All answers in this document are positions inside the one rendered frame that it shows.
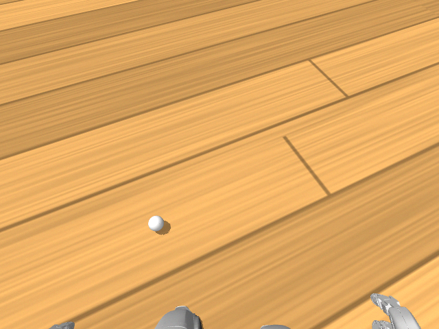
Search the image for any right robot hand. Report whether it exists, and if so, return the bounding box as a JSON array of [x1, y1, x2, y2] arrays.
[[370, 293, 421, 329]]

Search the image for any ball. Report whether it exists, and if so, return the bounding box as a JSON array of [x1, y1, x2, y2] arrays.
[[148, 216, 164, 231]]

